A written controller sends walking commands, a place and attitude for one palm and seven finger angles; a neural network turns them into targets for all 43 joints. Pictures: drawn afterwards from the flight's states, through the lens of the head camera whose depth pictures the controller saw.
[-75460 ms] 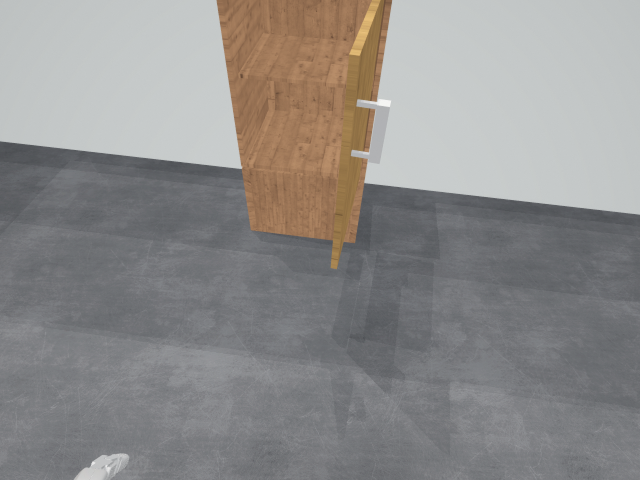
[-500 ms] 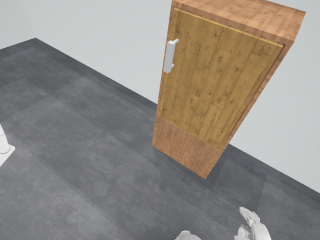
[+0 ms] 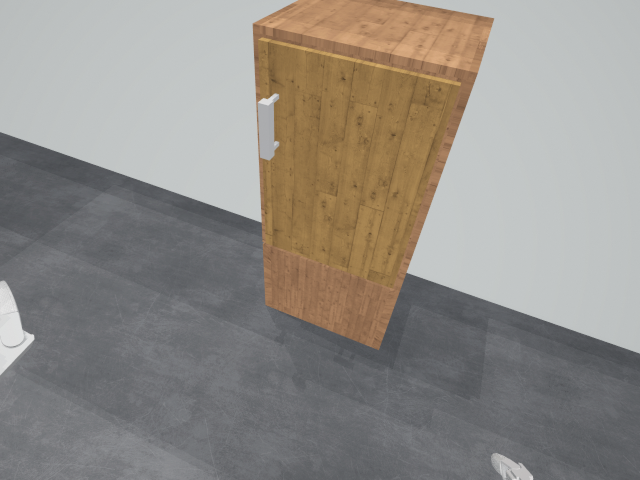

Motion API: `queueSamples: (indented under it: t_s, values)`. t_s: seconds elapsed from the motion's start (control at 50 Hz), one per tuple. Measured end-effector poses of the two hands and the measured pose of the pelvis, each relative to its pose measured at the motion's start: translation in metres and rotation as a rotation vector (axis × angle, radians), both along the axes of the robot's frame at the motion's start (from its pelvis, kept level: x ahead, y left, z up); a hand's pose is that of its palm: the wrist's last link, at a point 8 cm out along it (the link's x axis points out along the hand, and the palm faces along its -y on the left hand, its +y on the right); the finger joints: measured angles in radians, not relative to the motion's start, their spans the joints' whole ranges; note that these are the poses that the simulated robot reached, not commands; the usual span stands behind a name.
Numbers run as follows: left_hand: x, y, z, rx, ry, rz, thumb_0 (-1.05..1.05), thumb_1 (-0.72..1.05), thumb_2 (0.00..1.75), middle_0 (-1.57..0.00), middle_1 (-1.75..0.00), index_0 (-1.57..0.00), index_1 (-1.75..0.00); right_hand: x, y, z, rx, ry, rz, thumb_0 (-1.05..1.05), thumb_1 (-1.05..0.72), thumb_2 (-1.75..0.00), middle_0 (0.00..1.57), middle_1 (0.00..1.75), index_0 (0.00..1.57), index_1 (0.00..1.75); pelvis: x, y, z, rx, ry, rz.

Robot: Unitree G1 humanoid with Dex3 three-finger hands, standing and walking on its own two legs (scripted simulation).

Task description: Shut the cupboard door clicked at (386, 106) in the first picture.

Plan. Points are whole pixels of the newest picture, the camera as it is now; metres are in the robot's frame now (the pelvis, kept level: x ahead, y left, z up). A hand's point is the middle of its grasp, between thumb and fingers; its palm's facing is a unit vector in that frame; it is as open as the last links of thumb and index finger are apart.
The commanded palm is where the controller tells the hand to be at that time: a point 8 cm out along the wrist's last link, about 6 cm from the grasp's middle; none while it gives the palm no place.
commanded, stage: stop stepping back and stand still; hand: left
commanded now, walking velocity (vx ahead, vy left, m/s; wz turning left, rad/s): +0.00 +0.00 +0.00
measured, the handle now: (271, 126) +0.83 +0.13 +0.03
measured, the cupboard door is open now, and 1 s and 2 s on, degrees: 0 0 0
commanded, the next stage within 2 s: let the arm hang, fingers relaxed in 0.14 s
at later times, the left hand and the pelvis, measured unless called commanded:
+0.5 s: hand out of the picture +0.08 +0.18 -0.14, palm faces -0.02 -0.98 -0.20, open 7.4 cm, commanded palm none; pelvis -0.02 +0.00 +0.00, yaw +1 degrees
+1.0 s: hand out of the picture -0.08 +0.20 -0.16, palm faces +0.04 -0.98 -0.20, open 7.3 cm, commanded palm none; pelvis -0.03 +0.02 +0.01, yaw +0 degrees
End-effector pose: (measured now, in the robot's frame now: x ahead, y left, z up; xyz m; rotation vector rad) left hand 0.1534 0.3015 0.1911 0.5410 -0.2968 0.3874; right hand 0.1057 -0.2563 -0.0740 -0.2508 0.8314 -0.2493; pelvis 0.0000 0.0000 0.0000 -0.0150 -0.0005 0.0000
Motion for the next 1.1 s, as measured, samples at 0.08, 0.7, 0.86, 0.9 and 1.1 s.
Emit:
queueSamples:
  t_s: [0.08, 0.7, 0.86, 0.9, 1.1]
  values:
    - [0.004, 0.006, -0.005, -0.03, 0.015, 0.029, 0.01, 0.89, 0.9, -0.22, -0.3, -0.22, -0.3, 0.011, 0.003, 0.006, 0.0, -0.036, 0.002, 0.01, -0.91, -0.9, 0.2, 0.3, 0.2, 0.3, 0.001, 0.001, 0.004, 0.009, 0.003, -0.007]
    - [-0.198, -0.059, -0.333, -0.646, 1.593, 0.234, -0.01, 0.97, 0.9, -0.21, -0.3, -0.21, -0.3, -0.131, 0.018, -0.041, 0.065, 0.541, -0.019, 0.01, -0.91, -0.9, 0.2, 0.3, 0.2, 0.3, -0.028, 0.006, 0.009, -0.005, -0.026, 0.027]
    - [-0.239, -0.048, -0.32, -0.63, 1.697, 0.317, 0.0, 0.93, 0.9, -0.2, -0.3, -0.2, -0.3, -0.163, 0.05, -0.056, 0.158, 0.598, -0.054, 0.0, -0.91, -0.9, 0.2, 0.3, 0.2, 0.3, -0.031, 0.017, 0.013, 0.002, -0.036, 0.013]
    - [-0.24, -0.049, -0.32, -0.63, 1.696, 0.319, 0.0, 0.92, 0.9, -0.2, -0.3, -0.2, -0.3, -0.165, 0.058, -0.058, 0.178, 0.596, -0.056, 0.0, -0.91, -0.9, 0.2, 0.3, 0.2, 0.3, -0.032, 0.019, 0.013, 0.004, -0.038, 0.011]
    - [-0.224, -0.069, -0.327, -0.665, 1.654, 0.253, 0.0, 0.91, 0.9, -0.2, -0.3, -0.2, -0.3, -0.162, 0.077, -0.061, 0.216, 0.567, -0.063, 0.0, -0.91, -0.9, 0.2, 0.3, 0.2, 0.3, -0.033, 0.021, 0.013, 0.011, -0.034, 0.005]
